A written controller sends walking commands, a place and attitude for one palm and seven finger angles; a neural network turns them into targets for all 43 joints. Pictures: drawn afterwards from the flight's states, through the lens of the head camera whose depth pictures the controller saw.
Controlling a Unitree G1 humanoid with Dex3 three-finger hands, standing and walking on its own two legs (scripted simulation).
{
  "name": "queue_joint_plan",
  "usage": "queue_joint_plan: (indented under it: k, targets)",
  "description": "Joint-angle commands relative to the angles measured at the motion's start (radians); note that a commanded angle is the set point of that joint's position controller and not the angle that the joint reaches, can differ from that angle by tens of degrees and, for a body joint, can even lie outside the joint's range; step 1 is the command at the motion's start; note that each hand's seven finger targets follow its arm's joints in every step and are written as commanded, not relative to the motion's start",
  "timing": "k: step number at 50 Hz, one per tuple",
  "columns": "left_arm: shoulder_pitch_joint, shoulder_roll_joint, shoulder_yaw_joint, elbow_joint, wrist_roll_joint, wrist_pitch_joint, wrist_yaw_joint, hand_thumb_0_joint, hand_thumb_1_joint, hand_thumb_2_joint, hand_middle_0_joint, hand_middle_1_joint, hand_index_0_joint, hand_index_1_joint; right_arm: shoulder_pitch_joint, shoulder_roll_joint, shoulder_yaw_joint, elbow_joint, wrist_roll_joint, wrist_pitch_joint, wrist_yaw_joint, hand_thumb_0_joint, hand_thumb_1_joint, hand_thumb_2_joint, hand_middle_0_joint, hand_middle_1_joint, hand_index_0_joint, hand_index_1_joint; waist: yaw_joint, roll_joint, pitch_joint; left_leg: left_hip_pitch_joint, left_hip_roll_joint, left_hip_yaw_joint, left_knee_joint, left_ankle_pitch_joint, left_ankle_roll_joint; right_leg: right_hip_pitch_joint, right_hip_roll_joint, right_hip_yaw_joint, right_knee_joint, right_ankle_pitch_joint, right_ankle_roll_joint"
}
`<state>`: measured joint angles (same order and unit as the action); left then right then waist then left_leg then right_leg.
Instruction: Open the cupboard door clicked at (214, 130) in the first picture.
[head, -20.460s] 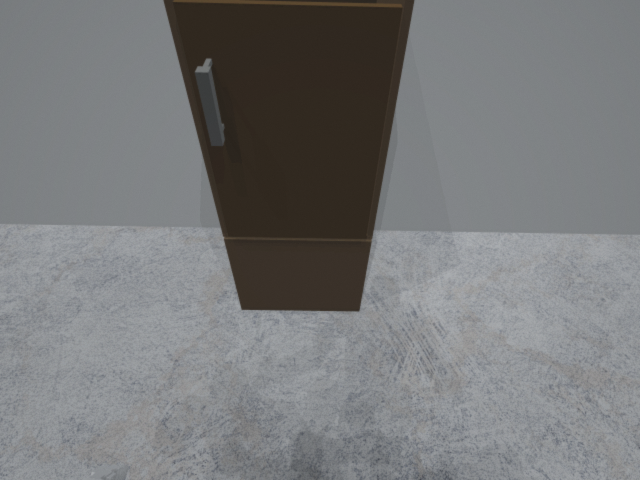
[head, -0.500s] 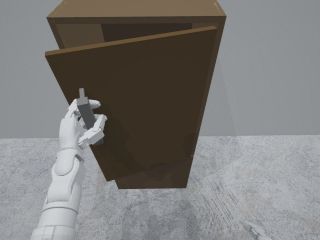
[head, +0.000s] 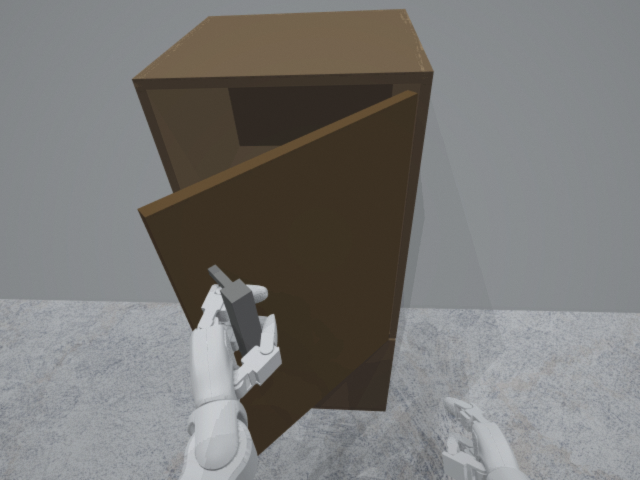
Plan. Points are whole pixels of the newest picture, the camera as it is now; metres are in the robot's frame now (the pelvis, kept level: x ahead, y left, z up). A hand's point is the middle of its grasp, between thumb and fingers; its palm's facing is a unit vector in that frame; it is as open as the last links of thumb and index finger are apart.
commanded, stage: open thumb and fingers to let go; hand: left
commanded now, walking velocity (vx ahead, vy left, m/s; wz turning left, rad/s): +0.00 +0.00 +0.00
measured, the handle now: (238, 323) +0.28 +0.11 +0.10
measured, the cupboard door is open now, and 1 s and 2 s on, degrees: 45 42 44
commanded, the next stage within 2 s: slide the hand sideways off the handle in 0.84 s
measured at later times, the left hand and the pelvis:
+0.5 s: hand (264, 339) +0.25 +0.08 +0.11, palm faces +0.36 -0.93 +0.03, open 11.8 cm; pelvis +0.00 -0.01 +0.00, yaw +1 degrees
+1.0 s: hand (252, 344) +0.25 +0.09 +0.11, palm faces +0.24 -0.97 +0.01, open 15.0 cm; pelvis -0.01 +0.02 +0.00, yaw +0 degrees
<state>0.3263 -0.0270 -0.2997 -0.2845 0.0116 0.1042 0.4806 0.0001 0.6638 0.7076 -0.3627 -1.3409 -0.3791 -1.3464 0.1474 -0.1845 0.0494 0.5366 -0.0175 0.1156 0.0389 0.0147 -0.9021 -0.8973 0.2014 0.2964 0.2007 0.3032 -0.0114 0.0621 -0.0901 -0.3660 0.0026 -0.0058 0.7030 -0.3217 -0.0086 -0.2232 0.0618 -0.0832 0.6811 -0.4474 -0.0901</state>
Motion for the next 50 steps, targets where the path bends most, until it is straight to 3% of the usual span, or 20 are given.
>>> queue_joint_plan:
  k: [1,3,6,8,12,17,21,23,28,35,41,47,48,49,50]
  targets:
    - [-0.296,-0.085,0.065,-0.167,0.012,-0.084,0.063,0.0,0.9,0.9,-0.4,-1.35,-0.4,-1.35,-0.199,-0.083,-0.032,-0.144,-0.009,-0.066,-0.03,0.0,-0.9,-0.9,0.2,0.3,0.2,0.3,0.007,-0.167,0.01,0.094,-0.025,-0.031,-0.001,0.125,0.037,-0.159,-0.113,0.153,-0.229,0.324,0.096]
    - [-0.297,-0.073,0.088,-0.144,0.014,-0.099,0.072,0.0,0.76,0.84,-0.39,-1.335,-0.39,-1.335,-0.205,-0.08,-0.04,-0.135,-0.014,-0.075,-0.039,0.0,-0.9,-0.9,0.2,0.3,0.2,0.3,0.027,-0.168,-0.014,0.096,-0.029,-0.032,-0.001,0.119,0.036,-0.138,-0.124,0.186,-0.252,0.28,0.094]
    - [-0.259,-0.096,0.063,-0.129,0.022,-0.118,0.054,0.0,0.55,0.75,-0.375,-1.313,-0.375,-1.313,-0.18,-0.08,-0.043,-0.138,-0.014,-0.083,-0.042,0.0,-0.9,-0.9,0.2,0.3,0.2,0.3,0.031,-0.171,-0.05,0.103,-0.03,-0.033,-0.013,0.156,0.038,-0.097,-0.133,0.193,-0.235,0.383,0.1]
    - [-0.228,-0.078,0.071,-0.142,0.019,-0.13,0.034,0.0,0.41,0.69,-0.365,-1.298,-0.365,-1.298,-0.165,-0.082,-0.049,-0.139,-0.01,-0.083,-0.041,0.0,-0.9,-0.9,0.2,0.3,0.2,0.3,0.035,-0.166,-0.071,0.104,-0.029,-0.03,-0.023,0.174,0.039,-0.068,-0.134,0.188,-0.221,0.445,0.103]
    - [-0.254,-0.046,0.09,-0.123,0.021,-0.146,0.013,0.0,0.13,0.57,-0.345,-1.268,-0.345,-1.268,-0.15,-0.087,-0.049,-0.13,-0.009,-0.08,-0.046,0.0,-0.9,-0.9,0.2,0.3,0.2,0.3,0.022,-0.174,-0.038,0.096,-0.026,-0.034,-0.027,0.17,0.042,-0.073,-0.138,0.204,-0.235,0.454,0.108]
    - [-0.234,-0.045,0.102,-0.131,0.015,-0.164,0.002,0.0,-0.22,0.42,-0.32,-1.23,-0.32,-1.23,-0.141,-0.088,-0.053,-0.135,-0.01,-0.082,-0.05,0.0,-0.9,-0.9,0.2,0.3,0.2,0.3,0.03,-0.158,-0.07,0.11,-0.024,-0.031,-0.033,0.196,0.043,-0.051,-0.138,0.195,-0.215,0.521,0.11]
    - [-0.243,-0.056,0.092,-0.12,0.008,-0.17,0.001,0.0,-0.5,0.3,-0.3,-1.2,-0.3,-1.2,-0.146,-0.09,-0.049,-0.144,-0.012,-0.081,-0.053,0.0,-0.9,-0.9,0.2,0.3,0.2,0.3,0.024,-0.173,-0.052,0.107,-0.027,-0.029,-0.032,0.182,0.045,-0.069,-0.136,0.185,-0.214,0.498,0.112]
    - [-0.234,-0.05,0.099,-0.115,0.01,-0.168,0.003,0.0,-0.5,0.3,-0.3,-1.2,-0.3,-1.2,-0.145,-0.089,-0.05,-0.145,-0.013,-0.08,-0.055,0.0,-0.9,-0.9,0.2,0.3,0.2,0.3,0.027,-0.173,-0.055,0.113,-0.026,-0.027,-0.035,0.187,0.046,-0.066,-0.136,0.18,-0.216,0.504,0.111]
    - [-0.197,-0.043,0.124,-0.106,-0.003,-0.162,-0.003,0.0,-0.5,0.3,-0.258,-0.95,-0.258,-0.95,-0.144,-0.086,-0.046,-0.148,-0.011,-0.066,-0.058,0.0,-0.9,-0.9,0.2,0.3,0.2,0.3,0.038,-0.18,-0.071,0.115,-0.026,-0.022,-0.046,0.207,0.045,-0.039,-0.132,0.166,-0.2,0.567,0.112]
    - [-0.171,-0.069,0.092,-0.148,0.008,-0.147,0.005,0.0,-0.5,0.3,-0.2,-0.6,-0.2,-0.6,-0.142,-0.086,-0.047,-0.167,-0.01,-0.054,-0.049,0.0,-0.9,-0.9,0.2,0.3,0.2,0.3,0.037,-0.156,-0.089,0.137,-0.021,-0.015,-0.047,0.245,0.044,-0.041,-0.112,0.124,-0.164,0.608,0.101]
    - [-0.231,-0.09,0.068,-0.133,0.018,-0.125,0.037,0.0,-0.5,0.3,-0.15,-0.3,-0.15,-0.3,-0.16,-0.089,-0.043,-0.167,-0.01,-0.051,-0.043,0.0,-0.9,-0.9,0.2,0.3,0.2,0.3,0.03,-0.122,-0.061,0.143,-0.014,-0.02,-0.039,0.203,0.043,-0.114,-0.09,0.095,-0.168,0.422,0.08]
    - [-0.294,-0.127,0.033,-0.1,0.024,-0.102,0.059,0.0,-0.5,0.3,-0.15,-0.3,-0.15,-0.3,-0.178,-0.09,-0.045,-0.155,-0.008,-0.055,-0.039,0.0,-0.9,-0.9,0.2,0.3,0.2,0.3,0.028,-0.123,-0.05,0.15,-0.005,-0.029,-0.036,0.173,0.043,-0.16,-0.074,0.074,-0.172,0.278,0.064]
    - [-0.281,-0.032,-0.141,-0.113,0.088,-0.154,-0.149,0.0,-0.5,0.3,-0.15,-0.3,-0.15,-0.3,-0.118,-0.132,-0.044,-0.149,-0.006,-0.049,-0.026,0.0,-0.9,-0.9,0.2,0.3,0.2,0.3,-0.066,-0.157,0.021,0.179,-0.016,-0.037,-0.065,0.189,0.055,-0.202,-0.066,0.093,-0.15,0.336,0.074]
    - [-0.313,0.031,-0.07,-0.167,0.044,-0.202,-0.258,0.0,-0.5,0.3,-0.15,-0.3,-0.15,-0.3,-0.102,-0.116,-0.051,-0.176,0.01,-0.055,-0.034,0.0,-0.9,-0.9,0.2,0.3,0.2,0.3,-0.027,-0.137,-0.047,0.163,-0.011,-0.034,-0.066,0.207,0.059,-0.169,-0.067,0.094,-0.125,0.377,0.072]
    - [-0.332,0.077,-0.048,-0.198,0.022,-0.234,-0.34,0.0,-0.5,0.3,-0.15,-0.3,-0.15,-0.3,-0.103,-0.116,-0.047,-0.186,0.014,-0.062,-0.044,0.0,-0.9,-0.9,0.2,0.3,0.2,0.3,-0.02,-0.078,-0.102,0.179,-0.011,-0.029,-0.066,0.216,0.06,-0.148,-0.068,0.098,-0.11,0.394,0.065]
